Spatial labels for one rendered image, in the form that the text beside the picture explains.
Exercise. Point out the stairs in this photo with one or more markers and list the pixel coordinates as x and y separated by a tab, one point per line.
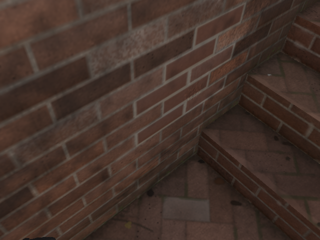
267	147

